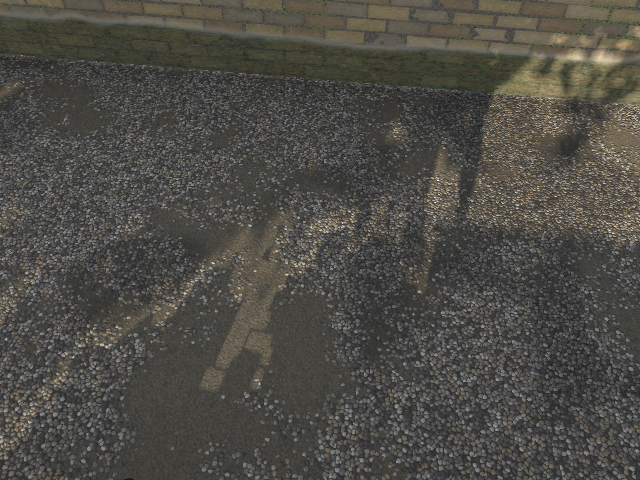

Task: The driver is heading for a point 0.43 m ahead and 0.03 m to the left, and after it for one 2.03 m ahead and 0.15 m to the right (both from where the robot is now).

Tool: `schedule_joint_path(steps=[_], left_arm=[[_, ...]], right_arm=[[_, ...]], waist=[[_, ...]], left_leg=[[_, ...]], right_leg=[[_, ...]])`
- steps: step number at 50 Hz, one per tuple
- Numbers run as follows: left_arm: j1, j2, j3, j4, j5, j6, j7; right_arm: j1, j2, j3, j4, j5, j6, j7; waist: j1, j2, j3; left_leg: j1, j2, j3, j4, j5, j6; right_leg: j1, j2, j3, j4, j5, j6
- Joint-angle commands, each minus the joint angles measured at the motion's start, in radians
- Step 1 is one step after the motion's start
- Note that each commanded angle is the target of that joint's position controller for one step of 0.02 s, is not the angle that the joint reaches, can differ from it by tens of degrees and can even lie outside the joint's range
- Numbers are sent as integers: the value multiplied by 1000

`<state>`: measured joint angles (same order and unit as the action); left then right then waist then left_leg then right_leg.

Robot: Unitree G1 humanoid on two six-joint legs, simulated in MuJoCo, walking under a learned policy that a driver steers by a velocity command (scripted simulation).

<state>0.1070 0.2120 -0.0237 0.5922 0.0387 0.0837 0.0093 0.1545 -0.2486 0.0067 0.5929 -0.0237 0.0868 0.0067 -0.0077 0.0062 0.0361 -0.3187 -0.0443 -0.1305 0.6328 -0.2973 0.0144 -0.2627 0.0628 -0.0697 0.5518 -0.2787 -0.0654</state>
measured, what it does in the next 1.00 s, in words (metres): steps on the spot: left foot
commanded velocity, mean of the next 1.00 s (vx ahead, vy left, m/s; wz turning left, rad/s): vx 0.04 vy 0.00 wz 0.24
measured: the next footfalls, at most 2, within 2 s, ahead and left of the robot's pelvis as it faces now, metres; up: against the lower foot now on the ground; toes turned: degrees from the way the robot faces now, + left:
left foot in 0.58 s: +0.01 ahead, +0.14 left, +0.00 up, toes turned +21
right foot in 1.48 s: +0.03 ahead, -0.06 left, +0.00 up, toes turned +13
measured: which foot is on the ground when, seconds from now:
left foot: down 0.00-0.24, up 0.26-0.56, down 0.58-1.00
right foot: down 0.00-1.00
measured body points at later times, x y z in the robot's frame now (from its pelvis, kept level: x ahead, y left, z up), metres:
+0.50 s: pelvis -0.01 -0.02 +0.00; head +0.03 +0.00 +0.45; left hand +0.04 +0.28 -0.11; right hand +0.24 -0.22 -0.07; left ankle -0.03 +0.12 -0.69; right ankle +0.01 -0.10 -0.73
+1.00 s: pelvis +0.01 +0.01 +0.00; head +0.01 +0.00 +0.45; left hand +0.07 +0.27 -0.11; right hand +0.25 -0.18 -0.09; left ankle -0.02 +0.13 -0.73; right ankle +0.02 -0.11 -0.73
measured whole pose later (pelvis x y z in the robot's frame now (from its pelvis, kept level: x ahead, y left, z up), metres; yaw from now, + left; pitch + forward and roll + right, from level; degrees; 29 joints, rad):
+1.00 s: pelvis +0.01 +0.01 +0.00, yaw +12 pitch +0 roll +1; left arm 0.29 0.21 -0.01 0.65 0.00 0.05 -0.01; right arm 0.12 -0.24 0.00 0.60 0.00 0.11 -0.05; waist 0.00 0.02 -0.02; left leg -0.26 0.05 0.14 0.61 -0.34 0.00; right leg -0.27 -0.01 0.06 0.66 -0.38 0.00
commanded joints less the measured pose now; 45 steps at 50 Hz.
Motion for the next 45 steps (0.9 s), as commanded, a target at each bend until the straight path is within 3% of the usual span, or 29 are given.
schedule_joint_path(steps=[1,5,7,9,11,12,13,14,15,16,18,19,21,23,26,27,28,29,30,31,32,33,35,36,38,41,42,43,45], left_arm=[[-47,110,36,-83,12,-11,7],[-67,121,39,-80,24,-41,4],[-41,133,47,-70,22,-62,8],[-9,135,46,-64,25,-78,3],[33,147,48,-51,34,-70,0],[32,172,55,-42,40,-57,3],[52,188,58,-37,38,-45,9],[81,206,68,-40,31,-35,17],[94,214,70,-43,23,-32,24],[72,217,70,-40,8,-32,31],[15,209,69,-27,-23,-36,43],[-8,204,70,-28,-30,-36,42],[32,215,76,8,-23,-29,46],[84,232,88,43,-10,2,45],[128,246,107,69,-12,40,29],[112,251,106,70,-23,46,29],[99,253,102,75,-36,44,29],[119,244,94,90,-41,31,27],[88,193,69,73,-33,9,27],[36,115,33,57,-39,-21,22],[6,116,31,38,-38,-41,13],[45,107,27,47,-43,-53,2],[134,102,18,78,-23,-71,-7],[134,139,22,69,-19,-75,-5],[126,197,33,57,-49,-74,7],[154,167,31,35,-45,-57,22],[139,81,24,35,-46,-55,-6],[162,69,18,23,-41,-53,-12],[158,80,32,4,-42,-45,-19]], right_arm=[[-11,-126,-26,-132,-7,-3,-7],[10,-184,-42,-194,-2,16,-17],[-22,-192,-44,-219,16,34,-33],[-52,-191,-45,-236,17,41,-43],[-81,-152,-32,-251,26,39,-39],[-54,-120,-22,-245,29,34,-33],[-27,-122,-24,-231,30,23,-30],[-51,-178,-44,-217,36,15,-25],[-59,-210,-62,-203,43,10,-23],[-38,-205,-69,-186,54,15,-25],[1,-167,-61,-160,75,31,-43],[24,-150,-54,-156,75,38,-58],[-49,-101,-31,-188,67,42,-65],[-94,-60,-5,-215,60,43,-64],[-91,-85,-3,-215,70,35,-62],[-68,-103,-10,-204,66,31,-62],[-32,-97,-9,-187,49,28,-63],[7,-103,-8,-177,23,30,-66],[24,-151,-17,-176,2,35,-67],[17,-135,-6,-181,-11,38,-61],[-25,-71,17,-178,-15,31,-59],[-72,-43,27,-161,-15,23,-60],[-113,-56,19,-127,6,9,-57],[-103,-88,8,-112,15,4,-57],[-73,-101,4,-116,7,8,-56],[-59,-87,1,-112,8,17,-63],[-88,-75,-16,-83,29,9,-52],[-46,-73,-16,-76,20,11,-51],[-71,-80,-26,-69,19,14,-53]], waist=[[2,39,-130],[-22,183,-125],[-19,158,-135],[-8,135,-166],[2,39,-203],[-12,-94,-195],[-3,-191,-191],[33,-168,-139],[33,-72,-111],[2,-14,-71],[-29,-28,-8],[-44,-42,-4],[-7,-52,-36],[28,-65,-79],[59,-91,-166],[43,-81,-171],[20,-77,-169],[5,-49,-174],[-5,91,-207],[-35,232,-203],[-29,195,-159],[13,159,-147],[57,108,-128],[43,107,-109],[-3,19,-49],[-1,24,-71],[-5,4,-108],[-20,36,-127],[-12,57,-81]], left_leg=[[-133,101,-148,-70,32,114],[-62,179,-395,-162,194,209],[-10,196,-458,-166,244,241],[-2,175,-449,-139,247,214],[-150,107,-346,-54,100,123],[-253,43,-235,41,-60,58],[-300,-9,-119,187,-201,4],[-362,-25,-48,360,-314,-34],[-371,-1,-37,535,-318,-63],[-373,20,-33,638,-302,-85],[-387,78,-17,662,-245,-101],[-350,88,7,587,-229,-102],[-302,96,74,429,-209,-90],[-264,98,123,262,-228,-71],[-183,99,169,65,-151,-37],[-127,84,185,-36,-89,-16],[-30,63,196,-173,5,14],[95,69,157,-251,133,42],[203,190,-9,-226,201,88],[163,300,-170,-330,94,166],[131,338,-213,-379,-2,199],[132,310,-153,-386,-53,175],[132,232,-46,-363,-60,80],[152,199,-18,-342,2,55],[192,171,13,-329,33,37],[222,167,58,-293,106,48],[229,154,105,-237,129,30],[210,161,118,-244,53,39],[153,177,121,-245,-73,51]], right_leg=[[154,-176,140,-9,328,-106],[-14,-48,31,161,22,-15],[-91,-18,50,179,-64,-2],[-70,-32,72,134,-26,-11],[145,-122,109,34,236,-69],[225,-211,195,-29,373,-134],[250,-338,311,-103,481,-222],[225,-424,383,-149,560,-293],[177,-458,393,-167,607,-320],[118,-454,351,-187,601,-308],[53,-380,223,-213,470,-233],[39,-341,160,-217,428,-204],[81,-297,76,-203,389,-183],[141,-306,39,-177,398,-194],[231,-350,66,-157,322,-208],[216,-353,77,-151,282,-199],[177,-338,83,-142,218,-173],[106,-313,82,-130,145,-123],[-34,-227,-3,-60,-20,-37],[-62,-120,-54,74,-159,33],[-94,-121,22,127,-197,61],[-96,-138,61,95,-179,59],[-3,-159,85,-103,45,35],[-4,-152,84,-111,97,30],[-108,-144,122,-106,46,21],[-112,-131,133,-80,43,30],[-92,-90,104,-62,63,53],[-70,-79,96,-40,-3,49],[-87,-44,66,18,-67,36]])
